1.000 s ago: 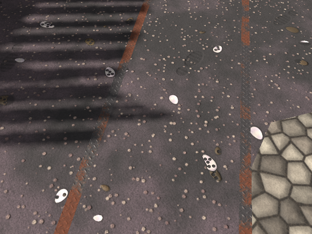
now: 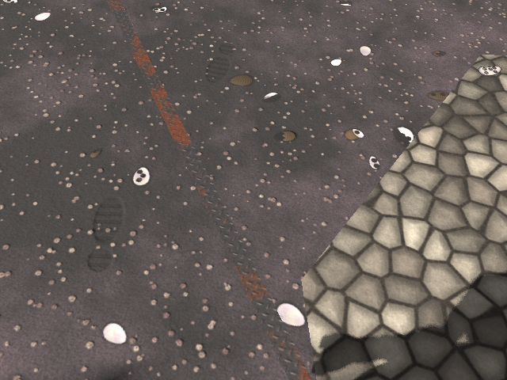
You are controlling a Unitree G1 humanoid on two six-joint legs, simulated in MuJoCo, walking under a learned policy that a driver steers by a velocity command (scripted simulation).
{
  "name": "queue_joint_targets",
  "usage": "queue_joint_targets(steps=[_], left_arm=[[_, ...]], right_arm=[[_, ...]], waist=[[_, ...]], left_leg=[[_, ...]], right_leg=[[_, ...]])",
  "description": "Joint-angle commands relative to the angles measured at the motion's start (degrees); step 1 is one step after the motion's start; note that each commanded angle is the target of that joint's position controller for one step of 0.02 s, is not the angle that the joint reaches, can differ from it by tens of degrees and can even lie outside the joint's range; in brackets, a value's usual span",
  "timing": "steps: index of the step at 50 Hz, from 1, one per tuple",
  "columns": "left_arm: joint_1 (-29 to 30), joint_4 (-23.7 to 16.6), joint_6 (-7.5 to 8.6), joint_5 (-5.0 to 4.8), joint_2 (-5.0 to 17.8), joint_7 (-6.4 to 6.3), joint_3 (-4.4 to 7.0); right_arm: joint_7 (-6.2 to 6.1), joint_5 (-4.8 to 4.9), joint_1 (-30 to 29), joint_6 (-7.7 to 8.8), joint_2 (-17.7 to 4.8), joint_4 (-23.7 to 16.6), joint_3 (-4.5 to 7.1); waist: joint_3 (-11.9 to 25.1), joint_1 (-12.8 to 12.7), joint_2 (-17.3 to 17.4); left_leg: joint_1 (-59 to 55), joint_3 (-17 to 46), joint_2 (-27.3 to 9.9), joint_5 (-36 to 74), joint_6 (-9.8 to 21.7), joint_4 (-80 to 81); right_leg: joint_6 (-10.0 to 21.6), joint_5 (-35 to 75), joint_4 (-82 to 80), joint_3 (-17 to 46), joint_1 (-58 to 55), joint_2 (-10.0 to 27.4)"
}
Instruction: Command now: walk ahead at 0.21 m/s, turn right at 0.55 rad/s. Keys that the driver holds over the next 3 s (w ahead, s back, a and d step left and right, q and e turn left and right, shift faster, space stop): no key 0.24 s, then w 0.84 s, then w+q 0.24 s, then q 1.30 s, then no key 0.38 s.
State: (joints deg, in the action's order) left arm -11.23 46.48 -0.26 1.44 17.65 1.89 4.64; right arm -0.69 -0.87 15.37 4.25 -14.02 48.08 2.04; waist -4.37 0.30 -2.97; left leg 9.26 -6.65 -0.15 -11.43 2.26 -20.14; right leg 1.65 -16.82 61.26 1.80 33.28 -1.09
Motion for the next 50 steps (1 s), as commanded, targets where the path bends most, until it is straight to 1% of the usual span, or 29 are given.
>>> queue_joint_targets(steps=[1, 3, 4, 8, 9, 10, 11, 12, 13, 14, 15, 16, 17, 19, 21, 25, 29, 31, 32, 33, 34, 35, 36, 37, 38, 40, 42, 46, 50], left_arm=[[-1.1, -3.8, -0.12, 0.07, -0.4, 1.04, -0.88], [1.1, -4.5, 0.12, 0.04, -1.4, 1.47, -1.71], [1.8, -4.7, 0.15, 0.13, -1.3, 1.48, -1.89], [2.4, -4.8, 0.52, 0.67, 0.7, 0.69, -1.81], [0.0, -4.0, 1.04, 1.05, 1.0, 0.40, -1.66], [-3.2, -2.8, 1.87, 1.65, 2.4, 0.05, -1.29], [-7.3, -2.9, 2.58, 2.24, 7.2, -0.64, -0.41], [-6.2, -3.7, 2.26, 0.09, 7.6, -1.25, -0.76], [-7.8, -2.5, 1.47, -2.35, 5.3, -1.70, -0.96], [-6.6, -2.0, 0.48, -2.39, 6.4, -2.28, -0.27], [-3.2, -2.0, -0.09, -1.53, 3.9, -2.44, -1.08], [-0.3, -1.9, -0.24, -0.90, 2.7, -2.56, -1.59], [0.4, -1.7, -0.01, -0.43, 2.4, -2.56, -1.65], [-0.2, -0.8, 1.22, -0.56, 2.8, -2.31, -1.41], [-1.1, 0.3, 2.21, -0.66, 3.5, -2.07, -1.06], [-2.7, 1.9, 2.56, -0.77, 4.3, -1.91, -0.52], [-2.8, 2.7, 2.41, -1.02, 5.4, -1.66, 0.07], [-1.2, 2.7, 2.01, -1.50, 5.4, -1.70, 0.27], [0.0, 2.4, 1.88, -1.30, 4.0, -1.84, 0.00], [2.9, 0.9, 2.04, -0.93, 0.4, -1.82, -0.94], [3.6, -1.1, 2.68, -1.38, -4.6, -1.35, -2.26], [4.8, -1.2, 2.95, 0.55, 0.1, -1.08, -1.34], [2.2, -0.4, 3.22, 0.46, 1.6, -0.30, -0.78], [0.3, 0.9, 3.42, 0.40, 2.3, 0.20, -0.57], [-0.1, 1.8, 3.40, 0.74, 2.3, 0.46, -0.46], [0.8, 2.2, 3.06, 1.15, 0.8, 0.70, -0.81], [4.2, 1.3, 2.72, 1.02, -0.5, 0.72, -1.23], [12.0, -1.0, 2.51, 0.79, -1.7, 0.61, -1.96], [16.9, -2.8, 2.83, 0.22, -2.0, 0.63, -2.54]], right_arm=[[-0.45, 0.15, -0.6, 0.09, -6.4, -2.7, 1.19], [-0.40, 0.20, -0.3, -0.18, -7.0, -2.1, 1.29], [-0.31, 0.26, 0.2, -0.26, -7.5, -1.7, 1.43], [-0.31, 0.55, 2.1, -1.23, -9.3, -0.3, 2.10], [-0.41, 0.78, 2.1, -1.66, -9.5, 0.0, 2.15], [-0.33, 0.82, 3.8, -1.98, -9.5, 0.3, 2.16], [-0.25, 0.68, 6.0, -2.14, -7.1, -1.7, 1.39], [-0.13, 0.92, 10.5, -3.48, -2.0, -1.6, 0.15], [-0.33, -0.11, 10.7, -5.02, -4.4, 0.1, 0.67], [-0.06, -0.33, 7.6, -5.28, -5.6, -0.9, 0.86], [0.11, -0.89, 2.7, -5.22, -7.1, -1.4, 1.28], [0.58, -1.22, 1.0, -5.22, -7.4, -1.6, 1.53], [1.09, -1.48, 2.5, -5.33, -7.0, -0.5, 1.50], [1.74, -1.44, 4.8, -5.10, -5.2, 1.0, 1.34], [1.97, -1.45, 4.0, -4.60, -4.2, 1.1, 1.33], [1.94, -1.21, 0.5, -4.07, -4.0, 0.1, 1.38], [1.61, -0.78, 1.7, -3.50, -3.9, 0.7, 1.33], [1.16, -0.72, 6.5, -2.99, -3.0, 2.6, 1.15], [0.79, -0.76, 10.6, -2.54, -3.4, 4.3, 1.27], [0.19, -1.23, 15.8, -1.83, -5.7, 5.6, 1.58], [-0.05, -0.94, 16.7, -1.51, -11.1, 5.4, 2.62], [-0.12, -0.94, 13.2, -1.52, -11.1, 5.1, 2.89], [0.13, -0.53, 8.5, -1.26, -9.7, 4.0, 2.57], [0.50, -0.08, 6.1, -0.80, -8.4, 3.4, 2.36], [0.62, 0.24, 5.8, -0.27, -7.7, 3.3, 2.23], [0.63, 0.35, 8.3, 0.69, -5.7, 4.6, 1.74], [0.67, 0.41, 11.5, 1.06, -4.9, 6.2, 1.62], [0.48, 0.11, 14.8, 1.18, -4.5, 7.8, 1.50], [0.24, -0.30, 16.4, 1.21, -5.1, 9.2, 1.50]], waist=[[5.0, -1.1, 10.9], [5.3, -0.6, 11.0], [5.6, -0.4, 11.0], [5.8, 0.1, 10.2], [6.7, -1.2, 8.5], [9.0, -2.5, 4.4], [15.1, -3.2, -4.7], [20.5, -0.1, -9.3], [22.4, -1.9, -3.8], [17.0, -2.7, -7.4], [9.5, -2.2, -3.9], [5.1, -0.8, -4.9], [4.2, 0.1, -5.2], [5.6, 1.1, -2.3], [5.3, 1.0, -1.9], [3.7, 0.0, -3.4], [3.6, 0.4, -2.8], [3.1, 3.1, -0.8], [2.7, 4.9, 1.6], [1.6, 6.9, 9.0], [0.9, 6.1, 19.5], [-4.3, 4.0, 11.5], [-4.1, 0.4, 9.2], [-2.4, -0.9, 8.5], [-1.0, -1.0, 8.7], [0.6, -0.2, 8.6], [-0.1, 1.0, 8.1], [-1.4, 3.3, 8.4], [-1.9, 4.4, 9.8]], left_leg=[[-3.6, 2.8, -13.1, 44.1, 6.5, 3.8], [-1.7, 0.1, -12.1, 43.1, 6.2, 3.3], [-1.8, -0.2, -12.2, 42.8, 6.1, 2.6], [-5.5, 1.7, -14.1, 41.3, 5.7, -3.9], [-5.1, 1.3, -13.3, 39.2, 4.9, -9.0], [-3.1, -0.1, -10.9, 32.9, 3.0, -16.5], [5.9, -2.8, -7.8, 9.7, 0.3, -29.6], [11.8, 1.3, -0.1, -28.7, -1.2, -39.8], [13.2, 6.2, -1.2, -28.5, -1.4, -42.7], [18.3, 5.4, -1.0, -26.2, -1.6, -44.8], [20.6, 6.6, -3.1, -20.8, -1.4, -40.9], [19.1, 6.5, -3.7, -16.9, -1.5, -37.0], [16.4, 5.7, -3.3, -13.7, -1.5, -36.0], [14.0, 5.2, -2.6, -10.6, -1.4, -34.4], [14.3, 5.0, -2.6, -9.7, -1.6, -31.1], [14.1, 4.5, -2.6, -8.4, -1.8, -23.3], [7.0, 2.7, -1.0, -9.5, -0.5, -15.0], [-2.0, 0.6, 0.3, -5.7, 0.9, -6.5], [-8.1, 1.5, 0.8, -7.9, 1.7, -2.6], [-13.3, 13.0, -7.1, -18.4, 3.5, 5.7], [-15.2, 35.1, -20.9, -35.5, 7.0, 16.6], [-7.3, 40.3, -23.4, -38.1, 9.2, 19.2], [-5.0, 36.3, -20.6, -34.1, 8.8, 18.3], [-5.4, 31.2, -17.6, -28.4, 7.2, 18.1], [-6.2, 26.2, -15.0, -21.6, 6.3, 17.9], [-7.7, 20.1, -12.3, -11.2, 6.2, 16.8], [-9.1, 17.6, -11.7, -4.6, 7.1, 16.2], [-10.5, 14.0, -11.0, 6.8, 8.0, 14.9], [-11.9, 11.3, -11.4, 18.8, 8.0, 11.9]], right_leg=[[-0.9, 6.2, -7.5, -1.7, -0.4, 1.3], [-0.3, 10.3, -15.9, -3.1, -6.0, 0.9], [0.0, 10.9, -18.9, -3.7, -8.2, 0.5], [2.4, 7.3, -27.8, -4.0, -12.8, -0.5], [3.3, 9.4, -32.7, -3.8, -16.9, -1.1], [4.3, 19.3, -38.6, -2.2, -23.5, -0.5], [7.7, 47.1, -36.1, 11.3, -35.7, 13.6], [16.8, 71.4, -33.7, 23.3, -39.4, 25.9], [19.6, 56.5, -34.9, 19.3, -38.7, 23.4], [19.4, 27.1, -41.9, 21.4, -34.6, 21.6], [15.6, 4.0, -47.7, 19.8, -28.6, 17.0], [12.6, -5.3, -51.3, 17.7, -23.1, 14.0], [11.3, -6.0, -53.1, 15.7, -20.4, 12.3], [10.8, -5.2, -54.1, 13.6, -20.2, 11.2], [11.1, -7.5, -55.2, 13.2, -20.4, 11.2], [11.5, -13.2, -57.0, 13.9, -19.2, 12.4], [11.5, -16.4, -55.8, 13.6, -15.1, 12.9], [10.1, -20.0, -52.2, 11.8, -9.4, 11.4], [8.7, -22.1, -47.1, 10.0, -4.5, 8.9], [6.3, -19.7, -34.5, 5.2, 3.4, 4.6], [3.4, -13.1, -19.0, -4.0, 12.3, -2.9], [3.7, -6.2, -13.1, 0.3, 14.0, -0.5], [3.4, -1.4, -11.3, 1.9, 11.6, 1.6], [2.5, 1.2, -10.6, 1.2, 9.8, 2.3], [1.6, 3.6, -9.2, -0.2, 8.5, 2.6], [0.4, 7.5, -6.7, -2.0, 8.5, 3.5], [-0.6, 10.0, -7.4, -3.0, 10.7, 4.4], [-2.1, 12.5, -15.1, -4.9, 10.6, 4.8], [-0.8, 12.0, -24.1, -6.8, 5.0, 3.4]])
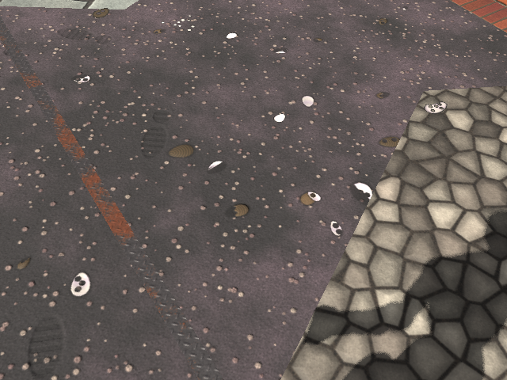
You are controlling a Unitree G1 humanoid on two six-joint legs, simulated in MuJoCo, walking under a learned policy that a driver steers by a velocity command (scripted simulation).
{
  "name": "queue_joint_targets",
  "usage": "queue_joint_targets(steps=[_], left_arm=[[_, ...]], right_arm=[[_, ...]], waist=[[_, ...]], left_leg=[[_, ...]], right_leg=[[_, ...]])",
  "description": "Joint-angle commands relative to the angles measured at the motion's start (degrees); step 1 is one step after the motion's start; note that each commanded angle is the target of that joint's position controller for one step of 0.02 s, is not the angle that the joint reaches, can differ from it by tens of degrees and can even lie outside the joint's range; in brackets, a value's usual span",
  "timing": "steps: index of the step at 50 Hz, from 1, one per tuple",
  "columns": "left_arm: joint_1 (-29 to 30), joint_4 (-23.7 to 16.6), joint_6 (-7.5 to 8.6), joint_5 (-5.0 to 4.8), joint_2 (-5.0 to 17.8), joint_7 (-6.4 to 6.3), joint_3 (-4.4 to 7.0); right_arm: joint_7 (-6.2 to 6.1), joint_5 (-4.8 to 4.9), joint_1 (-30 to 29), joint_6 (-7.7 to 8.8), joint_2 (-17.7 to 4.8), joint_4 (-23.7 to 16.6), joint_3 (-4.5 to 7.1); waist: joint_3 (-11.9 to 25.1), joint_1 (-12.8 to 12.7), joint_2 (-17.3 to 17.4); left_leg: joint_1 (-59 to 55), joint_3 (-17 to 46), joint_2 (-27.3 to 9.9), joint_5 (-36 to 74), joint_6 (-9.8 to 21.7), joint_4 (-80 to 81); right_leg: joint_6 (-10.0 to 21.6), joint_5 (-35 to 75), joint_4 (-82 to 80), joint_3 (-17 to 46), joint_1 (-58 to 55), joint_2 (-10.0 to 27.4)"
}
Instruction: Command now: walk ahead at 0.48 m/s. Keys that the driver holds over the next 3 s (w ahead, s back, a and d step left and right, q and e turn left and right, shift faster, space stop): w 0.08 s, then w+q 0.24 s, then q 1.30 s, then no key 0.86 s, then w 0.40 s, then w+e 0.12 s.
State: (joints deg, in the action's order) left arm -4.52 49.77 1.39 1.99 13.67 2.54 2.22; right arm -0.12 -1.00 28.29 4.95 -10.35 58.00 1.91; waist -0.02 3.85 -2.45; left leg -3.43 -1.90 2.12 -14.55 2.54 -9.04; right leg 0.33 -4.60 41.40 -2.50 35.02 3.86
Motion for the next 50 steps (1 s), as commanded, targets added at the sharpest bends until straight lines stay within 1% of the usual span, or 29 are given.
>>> queue_joint_targets(steps=[1, 3, 4, 5, 6, 7, 8, 9, 10, 11, 13, 16, 18, 20, 24, 26, 29, 30, 31, 32, 33, 34, 35, 36, 38, 41, 45, 47, 50], left_arm=[[10.5, -6.4, 1.26, -0.39, 2.2, -0.09, -0.13], [8.9, -6.3, 1.52, -0.44, 2.9, -0.45, 0.06], [5.5, -5.4, 1.75, -0.45, 3.6, -0.82, 0.45], [-1.2, -3.2, 2.22, -0.43, 4.6, -1.33, 1.10], [-11.3, 0.0, 2.98, 0.10, 6.5, -2.05, 2.03], [-21.8, 1.4, 3.52, 1.66, 11.4, -2.90, 3.30], [-22.8, 1.9, 2.99, 1.47, 15.9, -2.73, 4.23], [-17.9, 1.0, 2.44, -0.21, 11.7, -2.54, 3.59], [-11.8, 0.2, 2.70, -0.51, 7.7, -2.43, 2.39], [-9.1, 0.1, 3.24, -0.41, 4.9, -2.21, 1.70], [-8.6, 1.1, 4.08, -0.82, 2.7, -2.70, 1.00], [-11.9, 2.8, 5.55, -1.41, 3.1, -2.99, 1.07], [-13.2, 3.2, 5.82, -1.39, 3.2, -3.37, 1.00], [-13.7, 3.6, 5.62, -1.40, 2.8, -3.75, 0.74], [-15.4, 4.3, 4.73, -1.64, 4.2, -4.70, 0.77], [-16.4, 4.7, 4.07, -1.62, 5.2, -5.19, 1.10], [-14.9, 4.0, 2.71, -1.61, 6.8, -5.96, 1.97], [-14.3, 3.5, 2.14, -1.61, 7.1, -5.85, 2.23], [-13.8, 2.8, 1.74, -1.95, 8.0, -5.43, 2.64], [-18.4, 0.5, 1.54, -1.18, 2.4, -4.89, 1.61], [-19.5, -0.7, 0.41, -1.59, 3.5, -4.70, 1.69], [-16.8, -0.9, 0.00, -0.90, 4.4, -4.63, 1.66], [-12.6, -1.8, 0.04, -0.97, 4.4, -4.51, 1.73], [-10.5, -2.2, -0.05, -0.72, 4.7, -4.67, 1.94], [-11.9, -2.1, -1.72, 0.35, 4.3, -4.82, 2.04], [-12.3, -2.6, -3.09, -0.25, 3.0, -4.72, 1.74], [-7.2, -4.8, -3.99, -0.37, 4.3, -4.90, 2.02], [-5.2, -5.8, -4.10, -0.56, 4.8, -4.95, 2.09], [-3.9, -6.7, -3.67, -0.95, 5.0, -5.12, 1.95]], right_arm=[[-0.43, -0.23, 3.5, 0.43, -9.1, -0.5, 1.71], [-0.60, -0.25, 2.3, 0.22, -9.8, -0.1, 1.89], [-0.64, -0.20, 1.1, 0.14, -10.4, 0.0, 2.02], [-0.59, 0.04, 0.5, -0.05, -10.6, 0.1, 2.06], [-0.48, 0.33, -0.4, -0.16, -10.3, -0.2, 1.86], [-0.27, 0.56, -0.6, -0.13, -7.6, -2.3, 1.06], [-0.18, 2.40, 6.2, -0.40, -1.9, -2.9, 0.19], [-0.62, 0.93, 1.1, -0.98, -8.6, -2.1, 1.93], [-0.15, 0.82, -2.9, -0.78, -8.2, -3.2, 2.16], [0.08, 0.80, -4.0, -0.77, -6.7, -3.0, 1.93], [0.87, -0.61, -3.2, -2.26, -5.3, -2.3, 2.01], [1.79, -0.71, -6.2, -3.86, -4.2, -3.5, 2.25], [1.93, -0.77, -9.7, -4.33, -3.9, -4.8, 2.27], [2.07, -0.70, -13.1, -4.28, -3.3, -6.5, 1.86], [2.54, -0.62, -20.4, -4.10, -2.1, -9.2, 0.61], [2.50, -1.13, -20.0, -4.13, -3.0, -9.6, 0.65], [2.14, -1.74, -14.1, -3.73, -5.8, -8.8, 1.65], [1.81, -1.92, -10.3, -3.15, -6.9, -7.9, 2.24], [1.18, -2.27, -6.0, -2.24, -9.5, -7.3, 3.19], [0.60, -1.69, -8.0, -2.08, -16.3, -7.9, 4.76], [0.44, 0.80, -5.8, -3.38, -18.5, -8.9, 5.76], [-0.02, 1.56, -9.4, -4.57, -16.7, -10.6, 5.48], [-0.45, 1.44, -13.8, -5.28, -13.0, -11.5, 4.48], [-0.65, 1.11, -15.8, -5.59, -10.5, -11.4, 3.76], [-0.81, 0.75, -16.6, -5.55, -9.2, -11.6, 3.42], [-0.20, 0.08, -16.3, -4.88, -11.7, -12.1, 4.12], [-0.17, 0.02, -15.4, -5.86, -13.0, -12.8, 4.68], [-0.17, -0.07, -14.9, -6.39, -13.4, -13.1, 4.91], [-0.06, -0.34, -14.4, -6.72, -13.8, -13.5, 5.22]], waist=[[-6.4, 0.7, 9.6], [-6.1, -0.9, 9.8], [-4.6, -2.8, 9.8], [-1.3, -5.8, 8.6], [4.4, -10.0, 6.2], [12.7, -13.2, -0.6], [19.0, -9.5, -13.7], [12.3, -9.0, -2.9], [4.1, -6.7, -1.2], [0.6, -5.4, -0.3], [-1.6, -3.0, -2.3], [-2.5, -2.0, -1.8], [-4.0, -1.7, -1.1], [-4.6, -1.4, -1.8], [-3.9, -3.5, -2.6], [-2.3, -3.4, -3.1], [1.3, -1.0, -3.9], [3.6, 0.6, -2.5], [6.3, 3.7, 2.1], [10.1, -2.0, 14.4], [18.4, -0.1, 13.7], [14.3, -0.5, 5.9], [6.3, -1.3, 3.3], [1.7, -2.8, 1.1], [2.0, -4.4, 2.8], [4.7, -4.8, 3.8], [4.4, -2.9, 7.4], [3.6, -2.0, 8.3], [3.1, -1.3, 8.8]], left_leg=[[0.3, 6.4, -14.3, 24.2, 7.6, -0.1], [0.0, 5.7, -15.4, 31.4, 6.9, -2.9], [0.2, 4.9, -15.4, 40.1, 6.1, -6.7], [1.2, 4.2, -14.4, 47.1, 5.4, -14.6], [6.9, 2.5, -11.8, 43.7, 4.3, -25.9], [19.0, 0.7, -8.5, 21.8, 3.4, -43.4], [35.9, 0.3, 1.1, -17.0, 1.9, -60.9], [38.9, 6.1, -2.5, -12.5, 3.1, -64.2], [38.7, 6.2, -4.8, -6.4, 3.4, -62.3], [36.5, 5.8, -6.4, -3.0, 3.3, -59.9], [32.7, 5.2, -7.8, -0.9, 2.3, -57.1], [35.5, 4.0, -7.8, 2.2, 1.6, -56.0], [38.6, 2.6, -7.6, 5.3, 0.7, -54.0], [38.1, 0.1, -6.7, 9.1, 0.0, -47.7], [32.3, -5.1, -3.8, 15.9, 0.5, -31.9], [30.3, -6.3, -2.4, 14.0, 1.7, -29.4], [24.2, -6.6, 0.7, 6.6, 5.1, -26.4], [19.8, -5.9, 1.6, 7.6, 6.4, -22.3], [12.2, -1.5, -1.0, 21.1, 8.7, -15.3], [-1.0, 15.4, -16.8, 61.0, 14.2, -23.2], [-7.2, 32.7, -24.4, 58.2, 25.0, -17.8], [-1.3, 29.9, -23.6, 42.4, 24.0, -13.4], [6.9, 26.4, -20.8, 31.9, 21.6, -10.2], [12.6, 23.3, -17.4, 28.0, 18.3, -8.3], [17.5, 18.9, -13.1, 25.5, 14.8, -7.4], [18.0, 17.8, -10.6, 24.7, 12.9, -7.9], [17.3, 21.7, -9.1, 4.9, 10.8, -5.6], [16.8, 24.5, -9.0, -2.8, 10.3, -4.5], [15.9, 27.7, -9.3, -4.6, 10.1, -4.6]], right_leg=[[1.3, -1.2, -5.8, -2.8, 1.7, -1.8], [3.4, -3.5, -8.8, -3.2, -3.6, -2.9], [4.6, -4.7, -10.2, -3.6, -9.2, -4.4], [5.8, -4.1, -12.9, -3.7, -18.1, -6.1], [7.2, -2.6, -14.8, -2.5, -32.0, -5.2], [9.6, -11.8, -16.0, 13.1, -47.0, 9.4], [15.4, -16.3, -24.4, 38.8, -56.6, 23.4], [13.5, -20.1, -26.5, 36.6, -48.6, 20.2], [11.6, -17.1, -28.0, 26.9, -39.6, 17.5], [10.1, -10.7, -30.2, 20.2, -33.3, 14.9], [7.6, -4.2, -32.2, 11.1, -27.3, 11.2], [7.2, 4.8, -33.2, 4.7, -27.6, 10.3], [7.1, 19.7, -31.8, -0.2, -28.0, 10.1], [6.7, 30.3, -29.9, -5.4, -27.1, 8.6], [5.7, 35.6, -26.2, -10.5, -28.7, 7.4], [5.7, 40.0, -21.9, -10.9, -32.4, 8.7], [5.8, 47.1, -9.0, -10.8, -35.2, 10.3], [5.3, 42.8, -0.2, -10.7, -34.7, 10.0], [2.8, 28.7, 14.0, -11.5, -29.8, 7.5], [0.4, -26.7, 30.7, -10.9, -13.8, -0.7], [-1.2, -34.4, 42.4, -0.3, -3.7, -7.4], [-1.3, -30.1, 42.0, 3.9, -1.2, -3.6], [-1.4, -25.5, 38.5, 4.0, -0.1, -2.1], [-1.7, -22.6, 33.5, 4.3, -0.9, -0.8], [-2.2, -19.4, 27.7, 4.3, -6.0, -0.7], [-2.7, -17.9, 22.9, 4.3, -7.5, -1.7], [-3.6, -16.5, 16.2, 5.3, -5.1, -2.1], [-3.7, -16.5, 13.3, 5.8, -4.4, -2.5], [-3.1, -17.4, 9.2, 6.4, -5.2, -3.5]])
Over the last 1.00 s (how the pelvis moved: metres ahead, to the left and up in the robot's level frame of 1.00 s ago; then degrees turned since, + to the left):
0.26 -0.01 0.00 -6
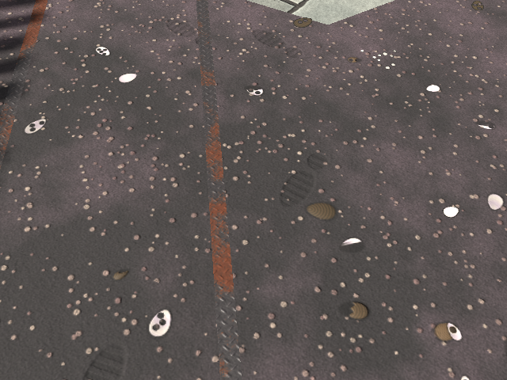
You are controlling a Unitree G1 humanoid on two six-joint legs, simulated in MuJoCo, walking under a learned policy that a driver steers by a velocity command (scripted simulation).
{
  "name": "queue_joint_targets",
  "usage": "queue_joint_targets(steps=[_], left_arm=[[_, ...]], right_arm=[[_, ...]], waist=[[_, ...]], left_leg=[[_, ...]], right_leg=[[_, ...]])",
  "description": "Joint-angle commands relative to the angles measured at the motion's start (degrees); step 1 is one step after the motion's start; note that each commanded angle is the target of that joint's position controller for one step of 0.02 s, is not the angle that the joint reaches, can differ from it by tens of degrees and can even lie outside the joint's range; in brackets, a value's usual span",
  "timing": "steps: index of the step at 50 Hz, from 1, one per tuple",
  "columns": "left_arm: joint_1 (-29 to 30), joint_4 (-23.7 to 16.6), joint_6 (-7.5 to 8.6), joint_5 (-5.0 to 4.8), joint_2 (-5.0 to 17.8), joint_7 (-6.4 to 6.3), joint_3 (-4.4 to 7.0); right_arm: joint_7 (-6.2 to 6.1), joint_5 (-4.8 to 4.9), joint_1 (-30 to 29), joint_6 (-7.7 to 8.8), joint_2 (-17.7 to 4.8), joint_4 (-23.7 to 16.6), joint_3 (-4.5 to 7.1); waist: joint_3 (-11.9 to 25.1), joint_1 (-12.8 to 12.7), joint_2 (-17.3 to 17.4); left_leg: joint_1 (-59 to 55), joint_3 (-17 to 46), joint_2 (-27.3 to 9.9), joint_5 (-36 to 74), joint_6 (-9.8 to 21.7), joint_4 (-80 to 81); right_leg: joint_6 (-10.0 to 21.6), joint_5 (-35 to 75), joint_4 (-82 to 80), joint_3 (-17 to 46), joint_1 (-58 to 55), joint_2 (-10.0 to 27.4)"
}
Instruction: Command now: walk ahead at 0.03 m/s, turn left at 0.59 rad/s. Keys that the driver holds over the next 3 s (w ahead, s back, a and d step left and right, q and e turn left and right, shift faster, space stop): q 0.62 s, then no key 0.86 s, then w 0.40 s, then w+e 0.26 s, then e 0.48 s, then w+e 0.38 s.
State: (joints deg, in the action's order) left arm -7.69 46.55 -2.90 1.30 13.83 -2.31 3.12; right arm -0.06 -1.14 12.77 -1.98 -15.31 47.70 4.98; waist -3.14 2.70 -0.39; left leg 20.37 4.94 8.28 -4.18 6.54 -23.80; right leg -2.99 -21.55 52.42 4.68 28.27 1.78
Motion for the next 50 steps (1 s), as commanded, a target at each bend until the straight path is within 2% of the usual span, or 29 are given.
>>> queue_joint_targets(steps=[1, 4, 6, 7, 8, 9, 10, 11, 12, 13, 14, 15, 19, 21, 27, 29, 30, 31, 32, 33, 34, 35, 36, 37, 39, 41, 43, 46, 50], left_arm=[[-0.7, -3.7, 0.84, -0.41, 4.8, -0.34, 0.97], [-1.8, -4.1, 1.56, -1.09, 5.0, -0.52, 0.73], [-5.2, -3.8, 2.08, -1.62, 5.2, -0.68, 0.63], [-8.0, -3.2, 2.36, -1.73, 5.2, -0.86, 0.61], [-10.7, -2.6, 2.73, -1.42, 5.8, -1.25, 0.78], [-10.0, -3.2, 2.95, -0.57, 10.4, -1.84, 1.75], [-4.8, -6.1, 2.75, 0.10, 15.5, -1.88, 2.56], [-2.3, -6.3, 2.51, 0.98, 14.1, -1.41, 2.38], [-0.2, -7.0, 2.76, 0.60, 9.8, -1.12, 1.17], [2.1, -7.3, 2.93, 0.22, 7.8, -0.80, 0.60], [2.8, -8.0, 2.95, 0.09, 7.5, -0.68, 0.43], [2.1, -8.4, 2.93, 0.12, 7.3, -0.69, 0.34], [-6.3, -6.7, 2.89, 0.09, 8.9, -0.43, 1.10], [-8.2, -6.1, 2.86, 0.16, 10.0, -0.30, 1.61], [-6.2, -6.2, 2.70, 0.47, 12.1, 1.18, 2.50], [-6.0, -5.9, 2.53, 0.26, 12.8, 1.53, 2.78], [-5.5, -5.9, 2.37, -0.11, 13.0, 1.62, 2.87], [-4.9, -5.8, 2.15, -0.63, 13.0, 1.63, 2.90], [-7.1, -5.1, 1.95, -0.61, 11.9, 1.73, 2.67], [-9.8, -6.9, 1.34, 0.51, 6.1, 2.07, 1.18], [-3.9, -9.4, 0.28, 0.20, 6.8, 1.11, 0.81], [-2.6, -8.8, -0.32, -0.20, 8.5, 0.95, 1.18], [-2.9, -7.7, -0.31, -0.93, 8.4, 1.29, 1.24], [-4.2, -6.4, -0.01, -1.05, 8.9, 1.59, 1.40], [-7.3, -4.4, -0.15, 0.01, 9.7, 2.11, 1.70], [-7.9, -3.7, -0.50, -0.39, 8.7, 2.41, 1.43], [-7.0, -3.5, -0.90, -0.50, 7.6, 2.38, 1.06], [-5.5, -3.2, -1.09, -0.28, 6.7, 1.98, 0.67], [-5.7, -2.0, -0.56, -0.74, 6.0, 1.12, 0.24]], right_arm=[[-0.04, -0.29, 1.1, 0.15, -8.9, -3.3, 2.22], [0.29, -0.49, 0.2, -0.12, -8.9, -3.8, 2.37], [0.58, -0.25, -1.0, -0.43, -8.8, -4.1, 2.43], [0.66, 0.13, -2.1, -0.63, -8.7, -4.3, 2.43], [0.55, 0.78, -3.1, -0.69, -8.2, -4.7, 2.28], [0.25, 1.41, -1.4, -0.56, -5.2, -5.2, 1.55], [-0.14, 1.84, 0.2, -0.12, -3.6, -5.9, 1.35], [-0.29, -0.77, -1.8, 0.16, -8.7, -5.3, 2.44], [0.12, -0.93, -0.7, 0.15, -9.1, -4.7, 2.78], [0.58, -0.95, 1.4, -0.25, -8.4, -3.6, 2.69], [1.11, -0.86, 3.1, -0.87, -8.0, -3.0, 2.61], [1.68, -0.65, 3.8, -1.33, -8.0, -2.7, 2.48], [2.48, 0.05, -2.1, -2.04, -6.5, -5.1, 1.32], [2.74, 0.26, -3.8, -2.33, -6.1, -6.0, 0.88], [3.09, 1.15, -5.6, -2.43, -5.3, -8.4, -0.22], [2.94, 1.27, -5.3, -2.16, -5.6, -8.9, -0.23], [2.80, 1.07, -4.3, -1.91, -5.5, -8.8, -0.25], [2.42, 0.51, -2.4, -1.38, -5.4, -8.4, -0.27], [1.74, -0.48, -0.6, -0.51, -7.5, -8.0, 0.10], [1.11, -0.97, 0.1, 0.50, -13.7, -9.0, 0.93], [1.05, 0.69, 4.1, 0.66, -17.2, -8.5, 2.24], [0.92, 0.98, 4.2, 0.67, -13.4, -7.7, 1.23], [0.57, 0.95, 0.1, 0.62, -9.9, -7.9, -0.04], [0.20, 0.59, -3.8, 0.43, -8.1, -8.3, -0.73], [-0.50, 0.83, -4.7, 0.66, -7.0, -8.2, -1.42], [-0.49, 0.72, -3.8, 1.14, -6.9, -7.5, -1.76], [-0.56, 0.44, -3.1, 1.38, -6.9, -6.5, -2.00], [-0.59, 0.00, -2.0, 1.37, -7.0, -5.0, -2.35], [-0.56, -0.34, -2.5, 1.53, -6.9, -3.4, -2.70]], waist=[[6.3, -0.1, 6.9], [6.6, -0.5, 7.7], [6.7, -1.9, 8.4], [6.6, -3.4, 8.2], [6.0, -5.1, 7.2], [5.6, -3.5, -1.3], [5.2, -1.9, -12.1], [2.1, -2.1, -7.4], [1.8, -0.2, -4.5], [1.6, 1.3, -3.9], [2.7, 1.7, -6.2], [3.1, 1.0, -7.8], [3.5, -3.9, -7.4], [4.0, -5.1, -8.4], [4.9, -5.0, -10.8], [5.3, -4.7, -11.2], [5.6, -3.8, -10.6], [6.0, -1.9, -8.5], [7.1, -1.0, -2.1], [8.6, -3.4, 14.6], [8.4, 1.5, 15.3], [6.5, 0.8, 8.4], [3.5, -1.2, 7.4], [2.6, -3.1, 6.9], [4.5, -3.7, 8.0], [5.7, -3.7, 6.2], [4.5, -3.1, 6.4], [2.8, -1.9, 7.4], [2.6, -1.9, 7.2]], left_leg=[[-8.1, 21.6, -15.4, -14.4, 6.0, 9.8], [-7.5, 23.8, -15.0, -11.1, 5.5, 9.0], [-5.7, 25.2, -14.3, -8.5, 4.2, 8.6], [-3.8, 25.1, -13.1, -9.2, 2.7, 8.1], [-0.1, 23.7, -10.7, -13.2, -0.1, 6.7], [5.4, 18.0, -5.4, -22.7, -3.8, -1.5], [13.9, 3.8, 4.3, -26.5, -6.1, -17.2], [13.4, 1.9, -0.5, -26.3, -7.1, -28.3], [9.9, 2.7, -1.5, -23.3, -7.0, -33.9], [9.4, 2.2, -1.6, -20.0, -7.2, -38.3], [10.0, 1.3, -1.6, -18.4, -7.6, -42.1], [11.3, 0.2, -1.9, -18.4, -8.3, -44.4], [15.8, -2.1, -4.3, -19.3, -10.7, -38.9], [15.0, -3.0, -5.2, -20.3, -11.0, -34.6], [2.0, -8.2, -6.5, -22.1, -8.2, -20.3], [-1.1, -9.3, -6.2, -21.3, -6.9, -15.1], [-3.8, -9.7, -5.9, -18.6, -6.1, -10.3], [-8.8, -9.7, -5.5, -11.8, -5.1, -2.3], [-16.6, -3.1, -8.1, -5.5, -3.9, 5.5], [-25.3, 18.4, -25.8, 13.1, -0.4, 7.0], [-19.9, 22.7, -31.6, 28.5, 9.4, 4.3], [-19.7, 17.5, -28.4, 27.9, 10.2, 4.1], [-16.6, 12.7, -24.7, 24.4, 8.4, 5.0], [-15.9, 9.3, -21.0, 21.3, 5.9, 5.7], [-16.6, 6.0, -18.3, 25.4, 5.0, 5.5], [-16.9, 5.4, -18.4, 24.1, 4.9, 5.9], [-16.4, 6.0, -18.5, 18.4, 5.0, 6.9], [-14.6, 7.4, -18.7, 10.5, 5.4, 7.6], [-11.2, 9.4, -18.9, 7.4, 5.6, 6.6]], right_leg=[[0.6, -1.0, -3.3, -0.7, 0.5, -1.9], [2.0, -2.7, -9.1, -0.9, -4.3, -3.9], [3.6, -3.0, -16.6, -1.3, -10.4, -5.5], [4.4, -0.5, -23.1, -1.8, -15.0, -6.1], [5.2, 3.7, -32.4, -1.6, -20.8, -5.1], [7.4, -1.4, -40.6, 8.3, -24.7, 4.9], [13.0, -3.6, -44.6, 25.2, -24.5, 20.3], [17.0, 5.2, -42.8, 22.9, -15.6, 21.8], [16.2, 13.2, -40.6, 17.1, -13.3, 17.8], [14.0, 18.5, -38.7, 10.3, -13.5, 13.5], [12.7, 22.0, -37.3, 6.0, -15.9, 10.9], [12.8, 27.1, -36.1, 3.4, -17.9, 10.0], [14.4, 38.4, -32.8, 1.0, -28.6, 11.7], [14.8, 40.3, -31.9, 0.4, -31.1, 12.9], [14.0, 40.2, -29.4, -4.4, -25.5, 14.4], [13.3, 39.5, -27.5, -4.8, -24.9, 15.2], [12.2, 37.8, -25.4, -5.7, -23.8, 15.2], [9.8, 33.3, -21.6, -7.7, -20.8, 14.5], [6.4, 24.4, -14.3, -10.2, -14.2, 12.4], [2.3, -10.2, 0.6, -14.6, -0.1, 5.8], [1.6, -16.7, 7.1, -8.2, 4.0, -0.4], [1.7, -13.4, 10.8, -5.0, 4.5, 1.5], [1.9, -8.8, 10.2, -4.0, 3.6, 1.9], [1.8, -4.8, 8.1, -3.7, 2.4, 2.4], [1.1, -0.8, 8.4, -4.8, -0.5, 1.3], [0.8, 0.3, 6.3, -4.7, -2.3, 0.8], [0.6, 0.3, 1.6, -4.5, -3.1, 0.6], [1.2, -0.7, -6.1, -4.6, -5.7, 0.2], [2.6, -1.5, -15.1, -5.0, -12.1, -1.1]])
Over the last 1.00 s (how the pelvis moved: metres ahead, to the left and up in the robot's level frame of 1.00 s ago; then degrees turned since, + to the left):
0.35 -0.03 -0.01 27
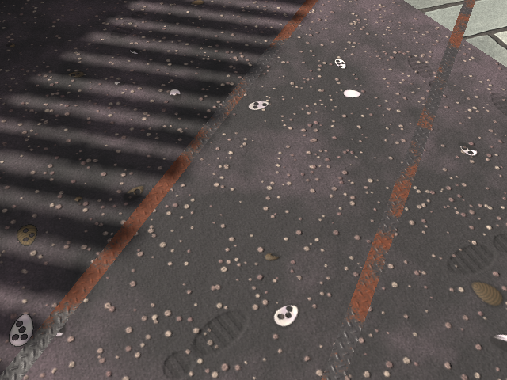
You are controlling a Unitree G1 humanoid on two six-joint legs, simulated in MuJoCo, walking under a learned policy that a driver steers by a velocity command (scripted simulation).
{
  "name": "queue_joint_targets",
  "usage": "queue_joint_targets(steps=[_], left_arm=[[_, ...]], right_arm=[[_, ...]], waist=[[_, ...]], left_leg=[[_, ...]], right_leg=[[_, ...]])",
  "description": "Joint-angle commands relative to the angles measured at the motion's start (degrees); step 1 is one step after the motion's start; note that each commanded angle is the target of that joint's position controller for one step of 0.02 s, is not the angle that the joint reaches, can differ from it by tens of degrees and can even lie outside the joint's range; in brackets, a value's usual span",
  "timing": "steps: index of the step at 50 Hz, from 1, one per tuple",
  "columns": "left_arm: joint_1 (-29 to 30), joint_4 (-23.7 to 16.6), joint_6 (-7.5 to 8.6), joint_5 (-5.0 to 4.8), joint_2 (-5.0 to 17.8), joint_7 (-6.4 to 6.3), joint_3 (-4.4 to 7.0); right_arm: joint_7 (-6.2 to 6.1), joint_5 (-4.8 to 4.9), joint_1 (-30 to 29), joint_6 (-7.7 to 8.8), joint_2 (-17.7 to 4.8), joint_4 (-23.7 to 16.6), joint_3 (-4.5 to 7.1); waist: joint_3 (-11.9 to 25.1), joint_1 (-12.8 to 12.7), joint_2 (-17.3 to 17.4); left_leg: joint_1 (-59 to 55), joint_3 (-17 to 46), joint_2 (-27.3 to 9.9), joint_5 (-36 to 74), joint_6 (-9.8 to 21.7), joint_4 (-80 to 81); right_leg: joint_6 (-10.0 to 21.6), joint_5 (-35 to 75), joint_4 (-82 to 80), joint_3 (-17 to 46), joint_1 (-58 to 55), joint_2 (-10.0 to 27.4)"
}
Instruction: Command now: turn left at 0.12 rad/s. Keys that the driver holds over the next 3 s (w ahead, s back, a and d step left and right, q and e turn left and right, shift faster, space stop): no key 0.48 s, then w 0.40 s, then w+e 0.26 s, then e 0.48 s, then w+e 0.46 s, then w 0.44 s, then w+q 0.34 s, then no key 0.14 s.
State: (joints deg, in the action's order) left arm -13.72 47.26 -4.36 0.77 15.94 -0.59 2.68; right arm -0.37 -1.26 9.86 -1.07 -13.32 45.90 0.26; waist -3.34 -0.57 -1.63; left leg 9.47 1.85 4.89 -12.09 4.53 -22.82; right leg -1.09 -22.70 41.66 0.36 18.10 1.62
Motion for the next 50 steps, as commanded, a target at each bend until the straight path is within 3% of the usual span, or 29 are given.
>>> queue_joint_targets(steps=[1, 3, 4, 5, 6, 7, 9, 14, 24, 25, 27, 29, 30, 32, 34, 37, 39, 40, 41, 42, 43, 44, 45, 46, 50], left_arm=[[-0.4, -2.2, 1.16, -0.31, 3.6, -0.84, 0.54], [-3.0, -0.6, 2.19, 0.14, 2.3, -1.21, -0.12], [-3.7, -0.1, 3.11, 0.86, 3.9, -1.48, -0.12], [-0.9, -0.6, 3.83, 0.86, 7.8, -1.39, 0.28], [1.4, -0.2, 4.07, -0.03, 7.0, -0.66, 0.14], [2.4, 0.0, 4.36, -0.01, 4.7, -0.23, -0.49], [1.0, 1.5, 4.65, -0.12, 4.4, -0.44, -0.69], [-0.2, 4.6, 4.79, -0.24, 3.7, -0.90, -1.07], [-0.4, 9.5, 4.99, -0.20, 2.7, -1.12, -1.92], [-1.1, 10.1, 4.92, -0.13, 2.8, -1.08, -1.89], [-2.6, 10.7, 4.24, -0.02, 5.5, -0.97, -0.76], [-6.6, 11.9, 3.62, 0.08, 7.0, -0.78, 0.13], [-7.9, 12.5, 3.68, 0.13, 6.9, -0.75, 0.43], [-8.1, 12.7, 4.60, 0.72, 6.0, -0.55, 0.60], [-6.7, 12.3, 5.71, 0.46, 6.2, -0.36, 0.88], [-5.0, 12.1, 6.50, 0.09, 5.9, -0.10, 1.14], [-3.7, 11.7, 6.43, -0.21, 5.6, 0.11, 1.29], [-3.3, 11.2, 6.74, 0.16, 4.1, 0.23, 0.86], [-1.4, 9.4, 7.26, 0.50, 0.0, 0.69, -0.31], [-0.4, 7.1, 7.49, 0.49, -0.6, 1.07, -0.38], [1.4, 6.7, 7.45, 1.64, 3.4, 1.43, 0.46], [1.7, 7.2, 7.77, 1.31, 2.6, 2.18, 0.39], [-0.1, 8.3, 8.07, 0.75, 1.1, 2.68, 0.06], [-0.6, 8.8, 8.04, 0.88, 1.1, 2.97, 0.20], [2.1, 8.0, 6.74, 0.76, -0.1, 3.15, 0.18]], right_arm=[[-0.34, -0.10, -0.1, 0.66, -8.7, -1.2, 1.86], [-0.67, 0.63, -1.6, 0.75, -7.7, -0.5, 1.29], [-0.69, 0.65, -0.4, 1.18, -5.9, -0.1, 0.63], [-0.46, 0.86, 3.5, 1.21, -5.4, 0.7, 0.74], [-0.54, 0.60, 3.5, 0.68, -5.8, 2.6, 0.78], [-0.61, 0.31, 2.6, 0.50, -6.7, 3.5, 0.91], [-0.59, 0.55, 2.1, 0.67, -7.7, 5.2, 1.36], [-0.97, 0.72, 3.2, 1.02, -6.0, 9.5, 0.89], [-1.54, 0.77, 4.7, 0.87, -5.3, 15.7, 0.27], [-1.57, 0.72, 5.2, 0.82, -5.1, 16.2, 0.16], [-1.44, 0.29, 5.4, 0.53, -5.8, 16.0, 0.58], [-0.70, -0.73, 2.7, 0.58, -4.7, 14.3, 0.51], [-0.30, -1.32, 1.6, 1.00, -3.5, 13.3, 0.22], [0.34, -1.01, 0.4, 2.07, -4.3, 12.0, 0.57], [1.07, -0.55, 1.0, 3.26, -4.2, 11.5, 0.78], [1.36, 0.01, 2.3, 4.10, -3.3, 11.3, 1.05], [0.96, 0.17, 9.7, 4.25, -2.5, 14.0, 1.34], [0.48, -0.04, 14.7, 4.58, -3.9, 15.4, 1.92], [-0.15, -0.96, 21.5, 5.14, -8.0, 16.4, 2.88], [-0.10, -0.29, 26.6, 4.81, -13.2, 17.9, 4.06], [-0.16, -0.27, 21.5, 4.52, -10.4, 16.9, 3.54], [0.25, -0.07, 15.9, 5.02, -8.1, 14.7, 2.94], [0.33, 0.02, 13.1, 5.64, -6.9, 13.7, 2.65], [0.04, 0.17, 12.4, 6.26, -5.9, 13.3, 2.30], [-0.55, 0.15, 17.9, 7.41, -3.6, 15.6, 1.46]], waist=[[3.0, 0.8, 8.0], [3.5, -1.8, 5.1], [5.0, -1.2, 2.2], [4.1, 2.8, -3.0], [3.1, 2.6, -4.7], [1.9, 2.0, -4.4], [1.8, 0.9, -4.0], [1.5, 0.4, 0.1], [0.9, 0.6, 1.5], [2.1, 0.5, 1.1], [0.6, -0.1, -1.9], [-4.1, -1.8, -6.1], [-6.2, -2.1, -7.2], [-6.3, -1.6, -4.8], [-4.7, -0.2, -3.5], [-3.2, 1.2, -4.7], [-2.5, 4.2, -2.6], [-1.1, 6.0, 0.8], [1.1, 8.7, 12.7], [0.7, 8.7, 19.7], [-4.4, 5.5, 10.4], [-6.0, 3.0, 6.2], [-5.4, 1.3, 5.1], [-4.2, 0.5, 4.6], [-2.6, 0.8, 5.2]], left_leg=[[0.3, 13.0, -15.4, 15.0, 7.2, 5.0], [4.0, 12.6, -13.9, 12.7, 4.0, 3.1], [6.7, 12.0, -12.2, 9.6, 1.4, 2.1], [6.8, 8.0, -7.1, 3.1, -0.1, 2.4], [0.0, 6.2, -5.4, 1.0, -0.7, 4.4], [-2.4, 6.6, -5.9, 3.0, -0.9, 4.8], [-3.3, 7.0, -7.0, 7.0, -0.7, 4.1], [-1.1, 7.0, -7.4, 6.9, -1.6, 5.7], [-1.6, 6.6, -8.0, 7.3, -2.1, 5.9], [-1.7, 6.0, -7.3, 3.1, -1.9, 5.4], [3.3, 2.7, -3.7, -11.7, -0.7, -0.6], [13.0, -1.3, -1.5, -16.6, -0.4, -10.1], [15.1, -3.0, -3.1, -13.9, -0.5, -15.0], [19.8, -1.7, -5.8, -14.4, -0.5, -22.5], [19.6, -2.1, -6.8, -13.5, -0.5, -20.8], [8.8, -5.5, -4.8, -9.2, -0.5, -11.2], [-6.0, -8.3, -2.1, -2.8, -0.5, -2.5], [-14.4, -4.6, -3.8, -6.0, -0.1, 0.0], [-19.6, 14.2, -17.2, -20.5, 1.6, 10.0], [-19.2, 35.7, -27.2, -36.5, 7.5, 18.7], [-13.3, 34.1, -27.3, -36.9, 8.9, 17.9], [-9.7, 28.3, -24.2, -30.5, 7.8, 17.4], [-8.6, 21.6, -21.4, -21.5, 6.2, 17.9], [-8.8, 16.5, -19.8, -13.6, 5.1, 18.2], [-11.7, 2.7, -16.7, 12.9, 3.1, 15.9]], right_leg=[[1.1, 0.9, -7.7, -0.8, -4.0, -1.2], [2.0, 13.6, -21.8, 0.1, -13.0, -0.2], [2.5, 18.5, -24.2, 5.7, -18.2, 4.5], [4.5, 23.9, -23.6, 11.1, -16.1, 9.5], [6.1, 21.1, -23.3, 10.7, -8.5, 9.9], [5.0, 17.7, -23.9, 9.1, -6.8, 7.7], [3.5, 16.7, -24.2, 6.6, -7.8, 5.0], [4.0, 16.9, -24.1, 6.1, -10.6, 4.8], [4.6, 16.1, -24.8, 6.2, -9.9, 4.2], [4.8, 9.9, -25.4, 6.3, -10.3, 3.7], [7.2, -10.1, -26.7, 9.2, -9.1, 3.7], [11.9, -25.7, -33.0, 19.1, -8.4, 10.2], [14.3, -26.9, -35.5, 23.8, -7.3, 14.4], [16.2, -20.6, -37.5, 25.9, -8.8, 16.9], [15.1, -13.8, -36.3, 21.2, -10.4, 15.0], [12.8, -7.2, -33.2, 13.2, -5.4, 10.3], [11.5, -8.6, -26.9, 9.2, 3.9, 7.3], [10.2, -9.1, -20.2, 6.8, 10.0, 5.0], [7.8, -6.6, -1.7, -0.7, 15.9, -0.8], [7.4, -10.9, 11.8, -3.6, 25.7, -5.9], [8.1, -6.6, 19.5, 0.9, 27.2, -1.0], [8.1, -0.1, 20.7, 2.1, 26.7, 1.1], [7.3, 4.4, 20.0, 2.4, 24.5, 2.2], [6.5, 7.4, 19.3, 2.1, 22.8, 2.7], [4.8, 12.8, 20.4, 0.5, 24.6, 1.4]])
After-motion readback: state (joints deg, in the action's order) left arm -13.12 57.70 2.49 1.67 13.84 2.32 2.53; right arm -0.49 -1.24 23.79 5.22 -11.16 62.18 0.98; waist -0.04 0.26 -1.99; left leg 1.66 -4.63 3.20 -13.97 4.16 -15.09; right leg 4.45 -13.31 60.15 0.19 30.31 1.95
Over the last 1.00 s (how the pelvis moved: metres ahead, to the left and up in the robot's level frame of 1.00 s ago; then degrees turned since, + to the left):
-0.02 -0.02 0.01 28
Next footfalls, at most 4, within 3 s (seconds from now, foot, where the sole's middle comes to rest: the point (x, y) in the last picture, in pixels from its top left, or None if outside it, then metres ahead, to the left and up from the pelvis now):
0.08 right None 0.04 -0.13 -0.78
0.80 left None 0.11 0.09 -0.78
1.26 right None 0.44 -0.07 -0.78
1.90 left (231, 346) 0.58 0.07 -0.78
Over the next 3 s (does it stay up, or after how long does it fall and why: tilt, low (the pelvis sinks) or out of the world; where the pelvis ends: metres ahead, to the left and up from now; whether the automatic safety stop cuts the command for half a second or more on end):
stays up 0.89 -0.33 -0.02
